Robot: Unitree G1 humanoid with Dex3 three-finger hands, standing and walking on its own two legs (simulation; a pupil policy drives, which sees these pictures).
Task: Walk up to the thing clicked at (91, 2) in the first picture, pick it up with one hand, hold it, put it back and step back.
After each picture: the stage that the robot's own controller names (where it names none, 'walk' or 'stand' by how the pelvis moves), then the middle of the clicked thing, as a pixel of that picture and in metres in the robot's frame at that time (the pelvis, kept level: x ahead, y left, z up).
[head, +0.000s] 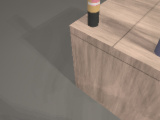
stand; (93, 5) +0.87 -0.04 +0.04
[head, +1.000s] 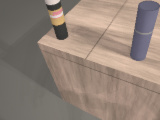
rise first; (57, 17) +0.74 +0.18 +0.06
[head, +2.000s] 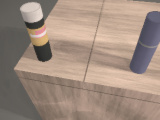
stand; (38, 35) +0.56 +0.21 +0.08
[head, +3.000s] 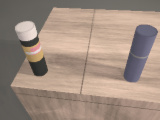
stand; (33, 51) +0.52 +0.23 +0.04
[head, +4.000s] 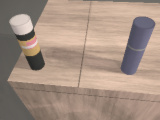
stand; (30, 45) +0.53 +0.24 +0.04
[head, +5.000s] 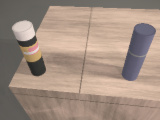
stand; (31, 51) +0.52 +0.23 +0.04
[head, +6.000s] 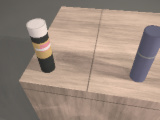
stand; (43, 48) +0.54 +0.20 +0.04
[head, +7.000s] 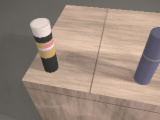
stand; (46, 48) +0.54 +0.19 +0.04
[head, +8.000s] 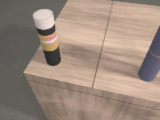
rise first; (49, 40) +0.54 +0.18 +0.04
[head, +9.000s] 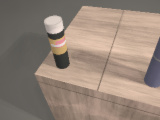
go down; (58, 45) +0.56 +0.17 +0.04
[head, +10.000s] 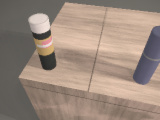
go down; (44, 45) +0.55 +0.17 +0.05
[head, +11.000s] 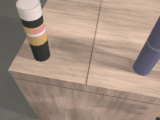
go down; (36, 33) +0.54 +0.16 +0.07
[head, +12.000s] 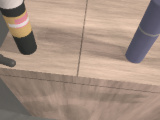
close in; (19, 24) +0.54 +0.18 +0.10
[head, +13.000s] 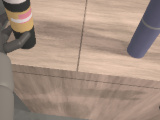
close; (20, 18) +0.54 +0.16 +0.12
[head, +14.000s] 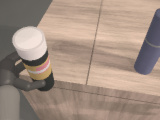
lift; (38, 65) +0.37 +0.14 +0.12
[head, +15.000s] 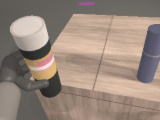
lift; (42, 64) +0.31 +0.13 +0.21
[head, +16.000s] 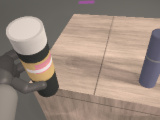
hold; (39, 65) +0.30 +0.14 +0.21
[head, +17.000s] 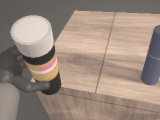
hold; (43, 64) +0.30 +0.12 +0.22
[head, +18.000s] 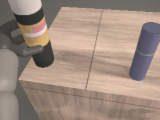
crouch; (35, 33) +0.42 +0.14 +0.22
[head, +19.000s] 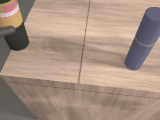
lower; (7, 13) +0.50 +0.19 +0.18
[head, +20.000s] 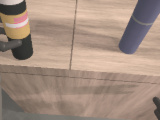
lower; (16, 24) +0.51 +0.15 +0.12
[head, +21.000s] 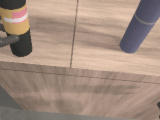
lower; (15, 20) +0.52 +0.15 +0.12
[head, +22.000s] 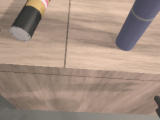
rest; (34, 8) +0.64 +0.08 +0.03
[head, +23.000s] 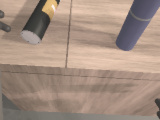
loosen; (43, 13) +0.64 +0.05 +0.03
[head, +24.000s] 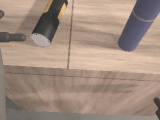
withdraw; (52, 15) +0.62 +0.03 +0.03
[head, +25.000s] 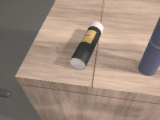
sink last; (88, 43) +0.58 -0.02 -0.01
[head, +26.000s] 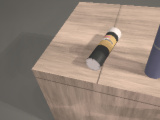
stand; (104, 47) +0.60 -0.04 -0.01
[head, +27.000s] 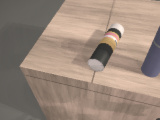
stand; (107, 45) +0.56 -0.07 +0.01
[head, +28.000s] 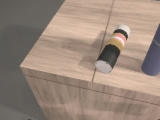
stand; (114, 47) +0.55 -0.10 +0.01
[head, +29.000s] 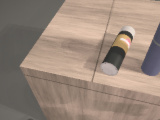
stand; (119, 48) +0.54 -0.12 +0.01
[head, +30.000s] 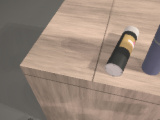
stand; (123, 49) +0.54 -0.13 +0.01
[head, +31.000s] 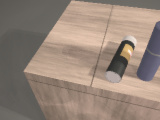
stand; (121, 57) +0.53 -0.14 -0.03
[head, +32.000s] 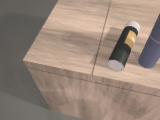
walk; (124, 44) +0.55 -0.15 -0.04
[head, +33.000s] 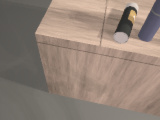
walk; (126, 21) +0.71 -0.20 -0.04
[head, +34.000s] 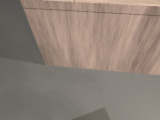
walk; out of the picture +1.01 -0.04 -0.02
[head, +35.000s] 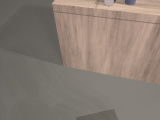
stand; out of the picture +1.13 -0.16 -0.03
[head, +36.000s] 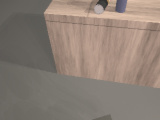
stand; (104, 1) +1.12 -0.12 -0.05
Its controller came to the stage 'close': yes
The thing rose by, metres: 0.20
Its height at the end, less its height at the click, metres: -0.09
